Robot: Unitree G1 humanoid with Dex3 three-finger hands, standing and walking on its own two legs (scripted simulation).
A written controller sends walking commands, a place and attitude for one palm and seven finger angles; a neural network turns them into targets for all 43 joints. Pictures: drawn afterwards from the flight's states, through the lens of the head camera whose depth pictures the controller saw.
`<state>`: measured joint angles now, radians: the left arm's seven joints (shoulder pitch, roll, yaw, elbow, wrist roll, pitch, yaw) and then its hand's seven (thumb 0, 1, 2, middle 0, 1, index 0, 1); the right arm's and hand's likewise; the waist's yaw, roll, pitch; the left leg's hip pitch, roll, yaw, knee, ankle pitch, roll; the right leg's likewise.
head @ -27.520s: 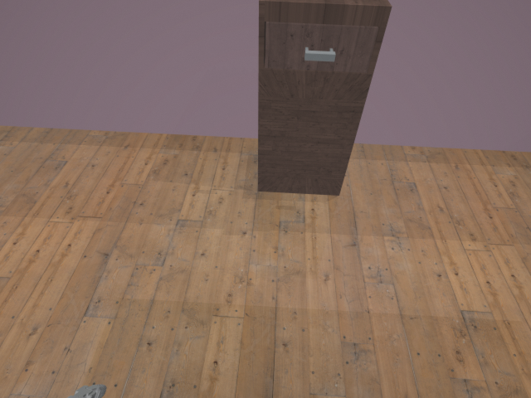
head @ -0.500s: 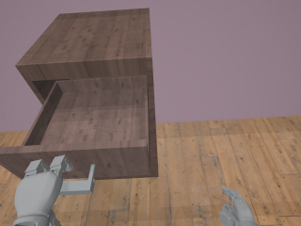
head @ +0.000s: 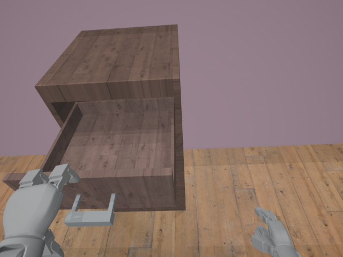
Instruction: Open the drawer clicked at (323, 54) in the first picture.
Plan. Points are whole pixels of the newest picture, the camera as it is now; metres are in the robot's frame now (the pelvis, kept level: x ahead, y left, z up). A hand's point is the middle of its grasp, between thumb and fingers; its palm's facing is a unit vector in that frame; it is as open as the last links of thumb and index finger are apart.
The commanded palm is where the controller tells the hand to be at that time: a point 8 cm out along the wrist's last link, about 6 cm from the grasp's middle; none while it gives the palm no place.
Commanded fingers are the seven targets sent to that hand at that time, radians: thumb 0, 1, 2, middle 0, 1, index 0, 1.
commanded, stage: lift the hand off the handle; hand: left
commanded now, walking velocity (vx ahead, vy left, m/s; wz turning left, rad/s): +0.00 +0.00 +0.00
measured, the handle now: (92, 208) +0.21 +0.24 +0.00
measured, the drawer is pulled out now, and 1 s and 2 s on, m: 0.28 0.28 0.28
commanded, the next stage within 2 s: draw the hand back to the body in 0.56 s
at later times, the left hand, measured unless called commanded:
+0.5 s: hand (44, 192) +0.17 +0.25 +0.16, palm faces +0.16 -0.09 -0.98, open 13.8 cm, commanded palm +0.13 +0.26 +0.21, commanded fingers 0.00 -0.50 0.30 -0.30 -1.20 -0.30 -1.20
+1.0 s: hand (36, 200) +0.16 +0.27 +0.15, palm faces +0.12 -0.07 -0.99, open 13.8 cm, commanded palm +0.13 +0.26 +0.20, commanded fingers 0.00 -0.50 0.30 -0.30 -1.20 -0.30 -1.20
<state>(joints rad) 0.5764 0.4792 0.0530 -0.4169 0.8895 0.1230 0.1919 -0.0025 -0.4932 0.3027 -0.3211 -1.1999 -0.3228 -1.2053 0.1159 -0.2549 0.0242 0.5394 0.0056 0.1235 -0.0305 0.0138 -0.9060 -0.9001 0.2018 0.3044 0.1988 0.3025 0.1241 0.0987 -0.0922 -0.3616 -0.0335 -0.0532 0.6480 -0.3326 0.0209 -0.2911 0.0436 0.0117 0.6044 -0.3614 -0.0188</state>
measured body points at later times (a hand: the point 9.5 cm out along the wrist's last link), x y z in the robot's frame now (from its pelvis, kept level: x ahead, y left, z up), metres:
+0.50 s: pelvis -0.01 +0.00 +0.01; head -0.03 -0.04 +0.46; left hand +0.16 +0.26 +0.21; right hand +0.23 -0.19 -0.07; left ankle +0.00 +0.11 -0.73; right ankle -0.03 -0.11 -0.73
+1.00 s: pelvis -0.02 +0.00 +0.01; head -0.02 -0.04 +0.46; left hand +0.15 +0.27 +0.20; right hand +0.23 -0.19 -0.07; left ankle +0.00 +0.11 -0.73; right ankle -0.03 -0.11 -0.73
